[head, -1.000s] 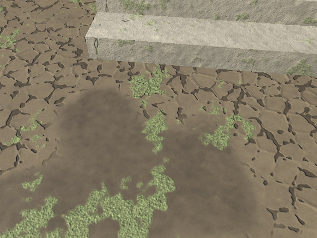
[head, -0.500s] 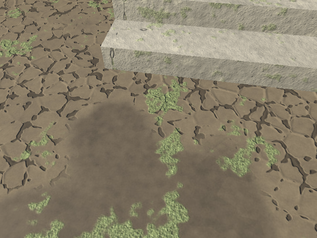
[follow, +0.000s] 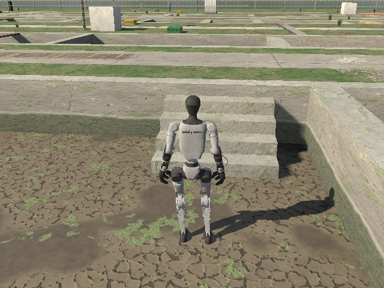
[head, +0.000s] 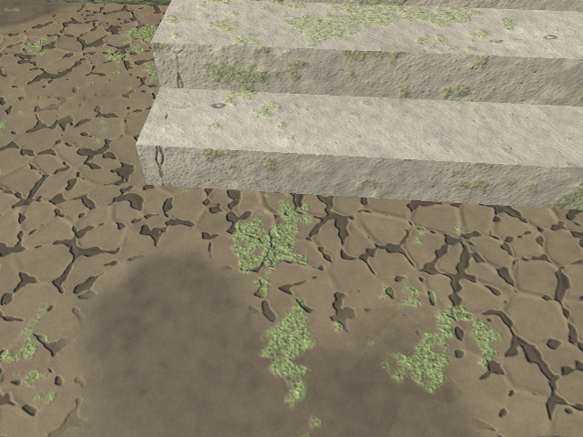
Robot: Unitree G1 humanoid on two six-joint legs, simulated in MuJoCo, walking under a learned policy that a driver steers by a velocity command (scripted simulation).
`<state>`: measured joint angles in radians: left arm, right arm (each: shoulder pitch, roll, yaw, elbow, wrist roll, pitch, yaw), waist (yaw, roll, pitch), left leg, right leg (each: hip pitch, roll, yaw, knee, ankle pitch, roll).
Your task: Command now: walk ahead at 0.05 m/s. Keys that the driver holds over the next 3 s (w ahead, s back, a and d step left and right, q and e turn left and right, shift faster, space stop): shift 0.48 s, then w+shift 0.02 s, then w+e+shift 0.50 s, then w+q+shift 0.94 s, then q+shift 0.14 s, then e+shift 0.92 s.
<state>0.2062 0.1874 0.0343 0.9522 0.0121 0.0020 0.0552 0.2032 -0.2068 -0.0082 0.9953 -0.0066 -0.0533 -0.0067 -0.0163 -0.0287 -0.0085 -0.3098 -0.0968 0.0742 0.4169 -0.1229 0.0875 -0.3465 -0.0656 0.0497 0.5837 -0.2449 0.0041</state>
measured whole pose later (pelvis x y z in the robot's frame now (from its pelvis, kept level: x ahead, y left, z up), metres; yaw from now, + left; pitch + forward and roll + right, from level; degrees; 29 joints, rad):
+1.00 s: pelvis +0.21 -0.16 -0.03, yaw -19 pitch +2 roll +2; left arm 0.17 0.28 0.10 0.84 0.02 -0.03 -0.06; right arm 0.26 -0.29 -0.08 0.95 -0.06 -0.07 0.02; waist 0.03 0.05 -0.03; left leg -0.20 0.19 0.11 1.02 -0.46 -0.02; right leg -0.49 -0.01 -0.11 0.78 -0.34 -0.11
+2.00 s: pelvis +0.99 -0.45 +0.00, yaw +17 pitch +3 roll -3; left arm 0.32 0.29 0.05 0.81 0.05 -0.11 0.01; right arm 0.15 -0.36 -0.08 0.74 -0.04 -0.03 0.03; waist 0.00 0.07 0.02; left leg -0.67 0.01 -0.01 1.44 -0.28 0.09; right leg -0.23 -0.02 -0.11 0.44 -0.25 0.02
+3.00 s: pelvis +1.47 -0.30 +0.17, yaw -2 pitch +5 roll +5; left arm 0.70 0.16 -0.02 0.86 0.03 -0.09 -0.04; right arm -0.05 -0.14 0.02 0.50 -0.02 -0.06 -0.06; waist 0.08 -0.06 -0.06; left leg -1.24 -0.05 -0.08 1.90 -0.44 -0.09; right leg -0.25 0.27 0.55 0.63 -0.33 -0.12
